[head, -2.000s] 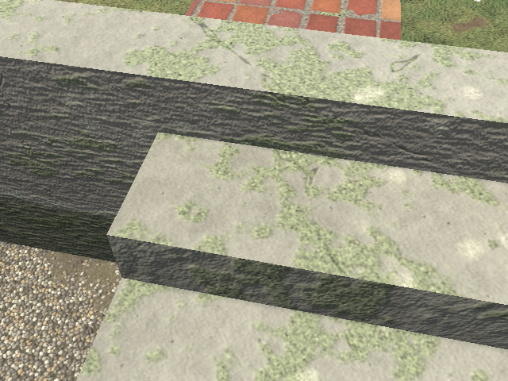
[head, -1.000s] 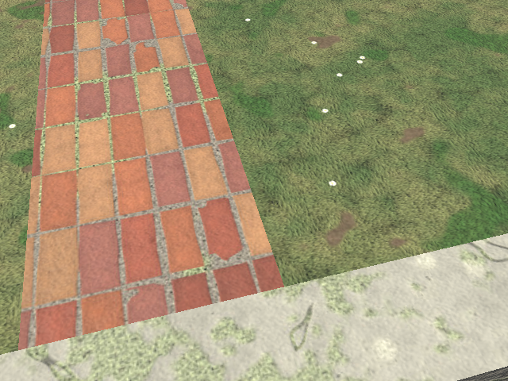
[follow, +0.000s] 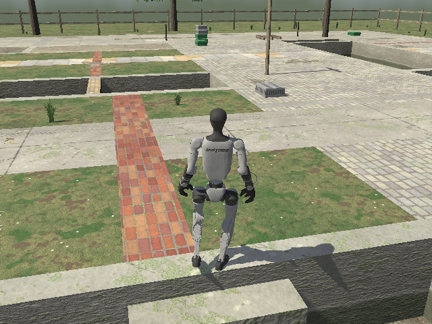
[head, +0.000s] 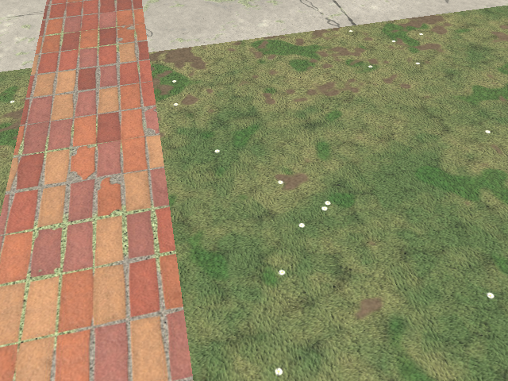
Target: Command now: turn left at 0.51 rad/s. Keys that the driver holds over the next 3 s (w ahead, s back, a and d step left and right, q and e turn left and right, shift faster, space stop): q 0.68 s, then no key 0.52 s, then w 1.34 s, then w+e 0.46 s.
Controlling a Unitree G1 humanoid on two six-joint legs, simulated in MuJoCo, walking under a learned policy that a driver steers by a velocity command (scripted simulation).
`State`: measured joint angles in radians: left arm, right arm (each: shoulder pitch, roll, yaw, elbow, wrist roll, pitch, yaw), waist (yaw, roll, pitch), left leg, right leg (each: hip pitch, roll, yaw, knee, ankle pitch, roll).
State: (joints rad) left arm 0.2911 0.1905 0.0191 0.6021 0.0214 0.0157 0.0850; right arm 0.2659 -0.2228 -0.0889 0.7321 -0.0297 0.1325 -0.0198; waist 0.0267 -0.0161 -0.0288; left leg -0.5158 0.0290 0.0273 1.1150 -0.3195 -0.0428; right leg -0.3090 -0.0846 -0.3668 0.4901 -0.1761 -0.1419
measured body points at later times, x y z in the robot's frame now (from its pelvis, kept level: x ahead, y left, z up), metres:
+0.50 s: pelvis -0.02 -0.02 -0.02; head +0.01 -0.03 +0.42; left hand +0.09 +0.26 -0.09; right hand +0.23 -0.22 -0.12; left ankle -0.05 +0.10 -0.68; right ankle +0.02 -0.11 -0.73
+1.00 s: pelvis -0.09 +0.05 -0.18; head -0.09 +0.08 +0.27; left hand -0.03 +0.34 -0.28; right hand +0.13 -0.12 -0.28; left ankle -0.18 +0.12 -0.91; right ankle -0.04 -0.10 -0.64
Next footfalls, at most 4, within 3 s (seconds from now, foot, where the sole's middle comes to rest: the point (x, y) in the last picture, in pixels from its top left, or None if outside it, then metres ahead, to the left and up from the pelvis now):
0.16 left None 0.04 0.11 -0.77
0.42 right None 0.06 -0.10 -0.77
0.92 left None -0.14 0.14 -0.95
1.48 right None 0.14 0.01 -0.77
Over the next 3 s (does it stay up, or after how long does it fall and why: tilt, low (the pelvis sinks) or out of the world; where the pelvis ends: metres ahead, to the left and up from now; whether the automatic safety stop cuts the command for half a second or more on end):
stays up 0.74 0.41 0.01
